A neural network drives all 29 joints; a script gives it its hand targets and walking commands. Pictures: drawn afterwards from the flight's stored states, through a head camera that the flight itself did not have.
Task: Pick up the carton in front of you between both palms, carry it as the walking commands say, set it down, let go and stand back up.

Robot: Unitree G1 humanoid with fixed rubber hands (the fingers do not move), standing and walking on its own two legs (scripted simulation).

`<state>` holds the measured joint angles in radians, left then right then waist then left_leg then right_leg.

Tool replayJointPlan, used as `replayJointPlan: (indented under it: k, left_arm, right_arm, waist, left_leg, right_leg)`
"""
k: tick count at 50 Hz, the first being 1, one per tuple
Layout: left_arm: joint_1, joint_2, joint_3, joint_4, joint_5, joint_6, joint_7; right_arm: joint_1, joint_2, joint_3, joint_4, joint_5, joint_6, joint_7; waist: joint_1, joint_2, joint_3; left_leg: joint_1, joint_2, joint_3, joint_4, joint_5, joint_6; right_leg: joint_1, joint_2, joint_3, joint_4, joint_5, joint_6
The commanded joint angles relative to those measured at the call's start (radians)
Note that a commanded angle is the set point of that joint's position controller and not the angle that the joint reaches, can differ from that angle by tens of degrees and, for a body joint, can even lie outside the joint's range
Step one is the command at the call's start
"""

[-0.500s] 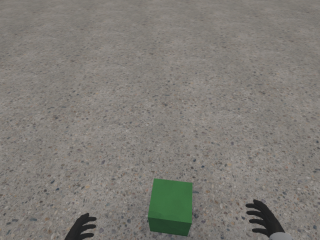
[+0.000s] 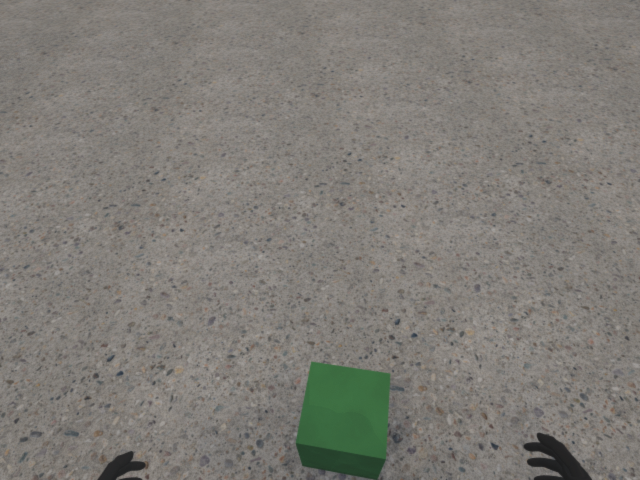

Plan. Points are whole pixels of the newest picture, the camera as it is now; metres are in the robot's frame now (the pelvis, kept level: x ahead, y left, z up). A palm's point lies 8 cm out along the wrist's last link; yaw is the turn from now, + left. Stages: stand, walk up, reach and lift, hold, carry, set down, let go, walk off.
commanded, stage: stand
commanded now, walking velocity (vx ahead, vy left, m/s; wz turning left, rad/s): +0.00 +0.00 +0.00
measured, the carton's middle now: (344, 421) +0.38 -0.02 -0.65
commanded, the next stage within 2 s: none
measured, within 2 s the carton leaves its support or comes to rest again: neither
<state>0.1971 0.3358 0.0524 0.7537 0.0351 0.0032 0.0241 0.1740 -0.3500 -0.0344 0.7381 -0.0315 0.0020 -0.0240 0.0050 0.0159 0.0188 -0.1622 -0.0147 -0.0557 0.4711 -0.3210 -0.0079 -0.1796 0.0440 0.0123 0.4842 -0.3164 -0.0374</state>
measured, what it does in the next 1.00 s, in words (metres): stands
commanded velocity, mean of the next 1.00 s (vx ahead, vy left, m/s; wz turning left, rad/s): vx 0.00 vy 0.00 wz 0.00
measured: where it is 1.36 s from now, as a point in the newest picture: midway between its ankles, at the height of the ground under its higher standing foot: outside the picture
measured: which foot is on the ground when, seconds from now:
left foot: down 0.00-1.00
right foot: down 0.00-1.00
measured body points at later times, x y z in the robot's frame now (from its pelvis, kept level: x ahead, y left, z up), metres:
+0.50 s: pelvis -0.03 +0.01 +0.01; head -0.03 +0.00 +0.46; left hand +0.08 +0.32 -0.10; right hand +0.10 -0.29 -0.10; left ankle -0.05 +0.13 -0.74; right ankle -0.04 -0.09 -0.74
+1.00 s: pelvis -0.04 +0.01 +0.01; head -0.03 +0.01 +0.46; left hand +0.06 +0.33 -0.10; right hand +0.06 -0.29 -0.11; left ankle -0.05 +0.13 -0.74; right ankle -0.04 -0.10 -0.74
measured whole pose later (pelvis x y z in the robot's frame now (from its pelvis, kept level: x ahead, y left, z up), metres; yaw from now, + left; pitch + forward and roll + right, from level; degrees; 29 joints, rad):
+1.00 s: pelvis -0.04 +0.01 +0.01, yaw +0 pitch -1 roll +0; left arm 0.15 0.38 0.01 0.99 0.02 -0.02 0.01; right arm 0.16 -0.38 -0.01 0.97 -0.02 -0.02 -0.01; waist 0.00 0.01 0.04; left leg -0.11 -0.03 -0.03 0.34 -0.20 0.01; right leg -0.14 0.01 0.02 0.36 -0.20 -0.01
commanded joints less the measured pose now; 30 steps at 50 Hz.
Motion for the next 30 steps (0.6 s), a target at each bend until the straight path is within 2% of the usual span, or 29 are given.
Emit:
replayJointPlan:
  k: [1, 2, 3, 4, 5, 6, 7, 8, 9, 10, 11, 12, 13, 14, 15, 16, 17, 18, 19, 20, 21, 22, 23, 25, 26, 27, 28, 29, 30]
  left_arm:
    - [0.016, 0.162, 0.033, -0.021, -0.004, -0.011, 0.011]
    - [0.022, 0.167, 0.029, -0.001, 0.003, -0.013, 0.009]
    - [-0.004, 0.176, 0.025, -0.009, 0.008, -0.006, 0.009]
    - [-0.024, 0.179, 0.040, -0.003, -0.001, -0.016, 0.009]
    - [0.000, 0.153, 0.025, -0.009, -0.010, -0.026, 0.007]
    - [-0.002, 0.149, 0.028, 0.010, -0.009, -0.023, 0.010]
    - [-0.018, 0.140, 0.021, 0.001, -0.010, -0.020, 0.005]
    - [-0.022, 0.157, 0.019, 0.008, -0.007, -0.014, 0.006]
    - [-0.033, 0.141, 0.008, 0.012, -0.002, -0.019, 0.007]
    - [-0.013, 0.192, 0.026, 0.017, -0.015, -0.015, 0.012]
    - [-0.034, 0.168, 0.025, 0.033, -0.005, -0.011, 0.016]
    - [-0.020, 0.149, 0.019, 0.028, -0.013, -0.007, 0.014]
    - [-0.006, 0.158, 0.016, 0.034, -0.007, -0.010, 0.015]
    - [-0.050, 0.159, 0.010, 0.028, 0.000, -0.013, 0.010]
    - [-0.033, 0.164, 0.010, 0.033, -0.001, -0.010, 0.010]
    - [-0.045, 0.168, 0.010, 0.052, -0.001, -0.013, 0.004]
    - [-0.054, 0.178, 0.025, 0.055, 0.008, -0.017, 0.007]
    - [-0.035, 0.172, 0.020, 0.064, -0.001, -0.015, 0.002]
    - [-0.045, 0.169, 0.020, 0.057, -0.005, -0.007, -0.002]
    - [-0.043, 0.159, 0.015, 0.074, -0.007, -0.007, -0.002]
    - [-0.064, 0.162, 0.008, 0.061, 0.004, -0.016, -0.007]
    - [-0.063, 0.178, 0.018, 0.065, 0.003, -0.016, -0.005]
    - [-0.068, 0.193, 0.025, 0.069, 0.000, -0.027, -0.006]
    - [-0.058, 0.191, 0.015, 0.093, -0.008, -0.029, -0.012]
    - [-0.061, 0.191, 0.020, 0.095, -0.011, -0.023, -0.013]
    - [-0.025, 0.200, 0.019, 0.094, -0.015, -0.029, -0.014]
    - [-0.051, 0.173, 0.008, 0.107, -0.006, -0.031, -0.013]
    - [-0.053, 0.210, 0.016, 0.113, -0.001, -0.029, -0.014]
    - [-0.060, 0.181, 0.006, 0.105, -0.010, -0.034, -0.016]
  right_arm:
    - [-0.033, -0.145, -0.041, -0.042, 0.000, -0.008, -0.015]
    - [-0.009, -0.154, -0.030, -0.036, 0.003, -0.004, -0.008]
    - [0.006, -0.147, -0.035, -0.017, 0.008, 0.000, -0.015]
    - [0.000, -0.127, -0.026, -0.017, 0.003, -0.006, -0.016]
    - [0.000, -0.161, -0.039, -0.016, 0.002, -0.004, -0.017]
    - [-0.023, -0.143, -0.033, -0.015, 0.005, -0.006, -0.012]
    - [-0.049, -0.134, -0.021, -0.016, -0.001, -0.009, -0.016]
    - [-0.031, -0.133, -0.028, -0.014, 0.005, -0.013, -0.010]
    - [-0.029, -0.134, -0.026, -0.005, 0.002, -0.014, -0.015]
    - [-0.034, -0.153, -0.028, -0.009, 0.009, -0.012, -0.010]
    - [-0.035, -0.145, -0.028, 0.013, 0.008, -0.012, -0.014]
    - [-0.030, -0.142, -0.029, 0.014, -0.002, -0.008, -0.022]
    - [-0.042, -0.153, -0.030, 0.029, -0.002, -0.011, -0.024]
    - [-0.035, -0.152, -0.020, 0.024, 0.002, -0.014, -0.015]
    - [-0.024, -0.160, -0.026, 0.039, -0.004, -0.017, -0.015]
    - [-0.045, -0.173, -0.030, 0.027, -0.002, -0.019, -0.011]
    - [-0.038, -0.180, -0.028, 0.047, -0.003, -0.014, -0.007]
    - [-0.071, -0.154, -0.021, 0.047, -0.012, -0.015, -0.009]
    - [-0.074, -0.160, -0.026, 0.046, -0.004, -0.020, -0.006]
    - [-0.085, -0.174, -0.027, 0.044, 0.006, -0.024, -0.002]
    - [-0.043, -0.135, -0.020, 0.055, 0.000, -0.030, -0.005]
    - [-0.054, -0.179, -0.024, 0.064, -0.009, -0.033, 0.001]
    - [-0.070, -0.171, -0.024, 0.072, -0.003, -0.026, 0.000]
    - [-0.012, -0.170, -0.026, 0.096, -0.002, -0.024, 0.006]
    - [-0.043, -0.166, -0.011, 0.102, 0.004, -0.026, 0.007]
    - [-0.051, -0.204, -0.027, 0.090, 0.006, -0.027, 0.009]
    - [-0.075, -0.166, -0.017, 0.095, -0.004, -0.029, 0.011]
    - [-0.034, -0.180, -0.021, 0.120, 0.000, -0.028, 0.015]
    - [-0.043, -0.169, -0.017, 0.115, -0.010, -0.034, 0.010]
  waist:
    - [0.006, -0.037, -0.123]
    - [0.004, 0.049, -0.079]
    - [-0.021, 0.050, -0.098]
    - [0.003, -0.038, -0.162]
    - [0.000, -0.022, -0.109]
    - [-0.003, -0.020, -0.129]
    - [0.010, -0.011, -0.126]
    - [0.006, -0.043, -0.111]
    - [-0.001, -0.019, -0.105]
    - [0.003, -0.037, -0.056]
    - [-0.023, 0.019, -0.149]
    - [0.013, -0.038, -0.129]
    - [0.011, -0.026, -0.103]
    - [-0.006, 0.024, -0.048]
    - [-0.007, 0.023, -0.023]
    - [0.004, 0.016, -0.029]
    - [0.003, 0.007, 0.018]
    - [0.016, -0.023, 0.031]
    - [0.021, -0.048, -0.001]
    - [0.009, -0.001, 0.024]
    - [-0.003, -0.081, 0.023]
    - [0.022, -0.002, -0.014]
    - [0.008, -0.056, 0.024]
    - [-0.016, 0.024, 0.009]
    - [0.007, -0.001, 0.027]
    - [0.003, 0.062, 0.015]
    - [0.010, -0.009, 0.020]
    - [-0.015, -0.012, -0.007]
    - [0.001, -0.012, 0.018]
  left_leg:
    - [0.064, 0.099, -0.026, 0.018, 0.551, 0.019]
    - [0.066, 0.095, -0.039, 0.001, 0.518, 0.011]
    - [0.056, 0.094, -0.041, -0.017, 0.481, 0.015]
    - [0.110, 0.088, -0.043, -0.022, 0.535, 0.010]
    - [0.086, 0.093, -0.021, -0.023, 0.549, 0.009]
    - [0.079, 0.095, -0.021, 0.008, 0.587, 0.017]
    - [0.056, 0.088, -0.010, 0.029, 0.628, 0.008]
    - [0.078, 0.090, -0.036, -0.004, 0.603, 0.003]
    - [0.072, 0.091, -0.023, -0.031, 0.558, 0.012]
    - [0.071, 0.097, -0.028, -0.030, 0.545, 0.009]
    - [0.120, 0.095, -0.017, -0.038, 0.521, 0.004]
    - [0.100, 0.091, -0.023, -0.044, 0.510, 0.002]
    - [0.097, 0.095, -0.039, -0.053, 0.485, 0.015]
    - [0.071, 0.094, -0.041, -0.091, 0.396, 0.016]
    - [0.058, 0.103, -0.042, -0.096, 0.360, 0.020]
    - [0.045, 0.099, -0.052, -0.121, 0.347, 0.009]
    - [0.028, 0.106, -0.056, -0.131, 0.257, 0.014]
    - [0.004, 0.113, -0.066, -0.148, 0.195, 0.025]
    - [0.018, 0.099, -0.034, -0.139, 0.186, 0.008]
    - [0.006, 0.110, -0.072, -0.152, 0.168, 0.017]
    - [0.016, 0.105, -0.073, -0.160, 0.162, 0.026]
    - [0.040, 0.113, -0.092, -0.150, 0.137, 0.034]
    - [0.028, 0.106, -0.075, -0.164, 0.141, 0.020]
    - [0.041, 0.107, -0.068, -0.177, 0.128, 0.018]
    - [-0.001, 0.116, -0.070, -0.171, 0.130, 0.019]
    - [-0.030, 0.119, -0.078, -0.183, 0.078, 0.024]
    - [-0.032, 0.094, -0.071, -0.179, 0.071, 0.025]
    - [0.017, 0.103, -0.065, -0.193, 0.088, 0.028]
    - [-0.004, 0.104, -0.071, -0.184, 0.098, 0.025]
  right_leg:
    - [0.081, -0.126, 0.069, -0.031, 0.600, 0.021]
    - [0.092, -0.141, 0.084, -0.053, 0.601, 0.029]
    - [0.081, -0.139, 0.083, -0.058, 0.552, 0.019]
    - [0.116, -0.121, 0.056, -0.040, 0.570, 0.027]
    - [0.081, -0.134, 0.077, -0.035, 0.609, 0.018]
    - [0.128, -0.129, 0.056, -0.036, 0.645, 0.027]
    - [0.143, -0.134, 0.057, -0.039, 0.725, 0.028]
    - [0.131, -0.140, 0.056, -0.053, 0.693, 0.039]
    - [0.119, -0.141, 0.067, -0.061, 0.651, 0.029]
    - [0.093, -0.146, 0.088, -0.067, 0.656, 0.031]
    - [0.117, -0.143, 0.089, -0.070, 0.612, 0.011]
    - [0.129, -0.129, 0.057, -0.082, 0.549, 0.027]
    - [0.100, -0.123, 0.062, -0.086, 0.500, 0.021]
    - [0.072, -0.132, 0.071, -0.093, 0.410, 0.011]
    - [0.039, -0.126, 0.081, -0.107, 0.373, 0.012]
    - [0.070, -0.131, 0.075, -0.107, 0.333, 0.017]
    - [0.038, -0.132, 0.098, -0.130, 0.274, 0.014]
    - [0.030, -0.135, 0.082, -0.128, 0.231, 0.013]
    - [0.044, -0.148, 0.108, -0.157, 0.176, 0.011]
    - [0.027, -0.155, 0.112, -0.178, 0.173, 0.007]
    - [0.038, -0.140, 0.091, -0.166, 0.187, 0.020]
    - [0.055, -0.141, 0.099, -0.162, 0.200, 0.014]
    - [0.009, -0.139, 0.111, -0.171, 0.168, 0.012]
    - [0.010, -0.141, 0.107, -0.165, 0.132, 0.007]
    - [0.016, -0.126, 0.088, -0.184, 0.154, 0.017]
    - [0.046, -0.146, 0.124, -0.185, 0.127, 0.006]
    - [0.056, -0.132, 0.102, -0.177, 0.114, 0.020]
    - [0.036, -0.147, 0.112, -0.195, 0.061, 0.017]
    - [0.023, -0.149, 0.115, -0.177, 0.068, 0.011]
